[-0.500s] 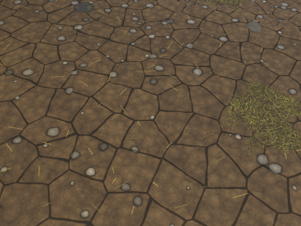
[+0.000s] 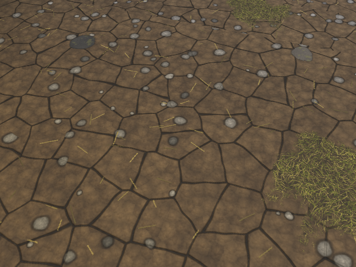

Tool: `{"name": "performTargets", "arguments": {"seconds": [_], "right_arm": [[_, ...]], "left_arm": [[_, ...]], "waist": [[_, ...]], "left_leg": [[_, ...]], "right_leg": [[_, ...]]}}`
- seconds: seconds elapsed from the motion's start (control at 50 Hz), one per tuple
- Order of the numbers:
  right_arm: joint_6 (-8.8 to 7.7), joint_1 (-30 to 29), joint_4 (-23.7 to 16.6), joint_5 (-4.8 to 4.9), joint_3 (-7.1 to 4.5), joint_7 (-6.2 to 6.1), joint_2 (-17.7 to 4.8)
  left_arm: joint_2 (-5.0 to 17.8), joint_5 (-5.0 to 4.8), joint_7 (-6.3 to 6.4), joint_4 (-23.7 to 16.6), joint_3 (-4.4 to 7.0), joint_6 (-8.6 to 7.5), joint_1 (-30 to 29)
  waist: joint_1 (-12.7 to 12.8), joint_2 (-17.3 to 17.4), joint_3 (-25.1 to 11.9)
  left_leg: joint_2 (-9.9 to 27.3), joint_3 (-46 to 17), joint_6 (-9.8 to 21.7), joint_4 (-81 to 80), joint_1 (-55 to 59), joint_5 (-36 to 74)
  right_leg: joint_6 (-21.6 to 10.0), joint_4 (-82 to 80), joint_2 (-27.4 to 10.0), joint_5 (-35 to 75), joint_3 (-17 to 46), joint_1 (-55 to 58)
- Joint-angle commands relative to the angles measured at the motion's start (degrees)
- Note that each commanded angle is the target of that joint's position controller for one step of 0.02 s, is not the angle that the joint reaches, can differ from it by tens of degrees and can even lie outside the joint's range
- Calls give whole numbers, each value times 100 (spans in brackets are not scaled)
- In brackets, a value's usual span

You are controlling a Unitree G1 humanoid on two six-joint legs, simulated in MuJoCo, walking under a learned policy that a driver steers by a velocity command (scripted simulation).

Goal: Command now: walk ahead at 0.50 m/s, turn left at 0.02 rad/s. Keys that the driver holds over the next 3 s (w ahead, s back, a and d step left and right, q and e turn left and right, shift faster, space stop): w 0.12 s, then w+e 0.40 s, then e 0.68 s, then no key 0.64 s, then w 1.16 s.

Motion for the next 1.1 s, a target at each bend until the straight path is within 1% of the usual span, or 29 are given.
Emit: {"name": "performTargets", "arguments": {"seconds": [0.02, 0.08, 0.14, 0.2, 0.28, 0.34, 0.36, 0.38, 0.4, 0.42, 0.44, 0.46, 0.48, 0.52, 0.58, 0.6, 0.7, 0.78, 0.82, 0.84, 0.86, 0.88, 0.9, 0.92, 0.94, 0.96, 1.0, 1.04, 1.1], "right_arm": [[57, 241, -265, -116, -67, 78, -370], [145, -63, -353, -113, -43, 145, -275], [144, -889, -612, -112, -16, 157, -264], [109, -1552, -815, -79, 56, 170, -131], [65, -2056, -980, -39, 59, 127, -215], [-24, -1801, -985, -27, -13, 71, -421], [-75, -1322, -851, -37, -63, 36, -510], [-160, -495, -590, -101, -152, -29, -698], [-223, 485, -502, -249, -273, -119, -1167], [-144, 490, -533, -255, -412, -116, -1700], [-62, 105, -624, -142, -322, -96, -1176], [-65, -341, -700, -104, -197, -82, -696], [-94, -564, -698, -96, -148, -69, -488], [-162, -602, -609, -51, -104, -110, -324], [-303, -421, -488, 31, -125, -120, -385], [-309, -391, -467, 42, -140, -125, -423], [-186, -475, -426, 36, -170, -171, -508], [-81, -352, -366, 72, -275, -197, -733], [20, -394, -384, 91, -330, -235, -822], [96, -431, -403, 101, -344, -233, -836], [142, -188, -428, 74, -348, -208, -834], [205, 190, -676, -37, -235, -161, -271], [332, 230, -751, -17, -224, -167, -391], [385, -53, -734, -28, -227, -174, -483], [376, -462, -798, -3, -224, -179, -469], [366, -683, -823, -30, -232, -201, -485], [477, -501, -780, -131, -245, -198, -502], [567, -404, -774, -86, -225, -190, -395], [635, -662, -886, -62, -220, -206, -380]], "left_arm": [[418, -37, 20, 35, 86, -109, 454], [599, -73, 2, 258, 140, -229, 767], [558, -100, -4, 436, 126, -234, 1052], [607, -119, 5, 572, 136, -221, 1299], [720, -75, 53, 684, 164, -175, 1556], [876, -23, 102, 641, 225, -134, 1358], [919, -25, 107, 612, 245, -125, 1232], [816, -45, 91, 597, 223, -127, 1198], [519, -95, 74, 370, 146, -149, 1151], [-8, -272, 90, 197, 57, -120, 1759], [584, -105, 129, 367, 183, -23, 1636], [604, -78, 81, 361, 222, -3, 1313], [448, -78, 33, 333, 199, 8, 1122], [364, 38, -57, 328, 214, 143, 1038], [234, 44, -87, 217, 215, 305, 859], [207, 53, -94, 157, 209, 332, 740], [38, 41, -215, -232, 71, 348, -129], [246, 109, -234, -388, 107, 356, -269], [385, 147, -204, -365, 172, 315, 34], [437, 172, -161, -249, 219, 245, 465], [786, 216, -70, -159, 325, 147, 908], [1479, 135, 14, -234, 480, 121, 852], [1669, -155, 12, -307, 571, 234, 1159], [1411, -183, 48, -414, 523, 333, 852], [1076, -154, 95, -469, 431, 398, 425], [820, -121, 129, -475, 350, 433, 156], [664, -98, 148, -512, 305, 436, -13], [805, -61, 97, -510, 347, 378, 56], [946, -40, 82, -527, 400, 403, 110]], "waist": [[-2, -569, -106], [-43, -488, -34], [120, -437, 186], [287, -459, 216], [440, -526, 132], [224, -605, 7], [-6, -565, -178], [-344, -238, -638], [-678, 429, -1502], [-338, 1742, -1950], [-234, 838, -1509], [-106, 335, -809], [-17, 241, -463], [148, 481, -249], [316, 337, -224], [338, 343, -237], [219, 569, -133], [162, 565, -289], [262, 529, -459], [468, 261, -701], [662, -412, -1059], [193, -1546, -1365], [509, -1407, -2228], [460, -691, -1773], [391, -470, -1032], [246, -320, -601], [73, -434, -647], [34, -368, -852], [133, -529, -799]], "left_leg": [[567, -176, -74, 54, -1116, 381], [700, 9, -236, -337, -1406, 779], [847, 175, -412, -1258, -1877, 1400], [693, 330, -534, -2361, -1655, 1940], [484, 335, -543, -3063, -1387, 1983], [365, 213, -394, -3447, -815, 1347], [248, 252, -316, -3712, -184, 1169], [320, 159, -164, -4058, 943, 1243], [1590, -1106, 128, -4219, 2321, 477], [2868, -3387, 664, -4897, 3383, -96], [2683, -3476, 673, -5035, 2823, -576], [2406, -2576, 543, -5107, 2142, -457], [2145, -1843, 432, -5291, 1610, 223], [1782, -911, 238, -5476, 1147, 1083], [1788, -40, 335, -5247, 1085, 3922], [1776, 213, 358, -5179, 1113, 4414], [1485, 1224, 297, -5001, 861, 4584], [1721, 1295, 212, -4368, 1281, 4809], [1775, 1293, 135, -3535, 1458, 5038], [1647, 1401, 3, -2628, 1393, 4744], [1353, 1483, -306, -1288, 809, 3410], [537, 1470, -580, 373, -760, -1554], [8, 349, -674, 1251, -1438, -2043], [308, 11, -679, 1328, -1716, -1639], [438, -29, -664, 1048, -1830, -1089], [558, -81, -668, 592, -1770, -694], [517, -72, -673, 166, -1263, -348], [396, -74, -683, -86, -1059, -283], [335, -140, -719, -632, -1149, -183]], "right_leg": [[-727, -1950, -1486, 256, 1797, 814], [-841, -2206, -1391, 832, 1380, 805], [-830, -2370, -1218, 1015, 1127, 990], [-742, -2238, -1062, 1381, 1005, 1079], [-700, -1795, -1187, 1942, 1227, 1525], [-578, -1265, -1335, 2289, 1533, 1730], [-501, -782, -1256, 2574, 1530, 1655], [-382, 278, -914, 2536, 1292, 1347], [-253, 1940, -484, 1156, 954, 474], [-92, 3476, 367, -2083, 454, -1392], [-177, 4046, -42, -1957, 868, -1760], [-181, 4036, -283, -1404, 945, -1800], [-123, 3861, -469, -1022, 914, -1660], [22, 3657, -635, -742, 833, -1435], [221, 3615, -563, -530, 673, -1460], [268, 3490, -556, -399, 612, -1545], [295, 1601, -442, 696, 142, -1031], [67, 879, -278, 404, -47, -588], [-136, 564, -108, -19, -71, -245], [-259, 90, 62, 246, -109, 261], [-470, -364, -286, 1855, 499, 1157], [-1058, 177, -1936, 5554, 2433, 2256], [-1978, -333, -2414, 4959, 3703, 2721], [-1893, -657, -2280, 3471, 3379, 2301], [-1677, -890, -1946, 2557, 2982, 1576], [-1374, -1059, -1583, 2145, 2679, 1092], [-1090, -1148, -1211, 2002, 2309, 634], [-1000, -1142, -1091, 1967, 2275, 567], [-895, -1330, -975, 684, 2500, 496]]}}
Next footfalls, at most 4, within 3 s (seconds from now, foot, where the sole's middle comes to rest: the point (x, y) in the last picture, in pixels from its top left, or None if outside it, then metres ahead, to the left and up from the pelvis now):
0.38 left None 0.38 0.12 -0.77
0.86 right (222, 258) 0.51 -0.12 -0.77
1.38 left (171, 252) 0.54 0.07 -0.77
1.70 right None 0.38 -0.08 -0.77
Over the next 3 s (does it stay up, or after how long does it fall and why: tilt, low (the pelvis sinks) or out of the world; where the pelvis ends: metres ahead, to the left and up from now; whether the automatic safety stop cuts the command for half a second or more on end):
stays up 0.79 -0.29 0.01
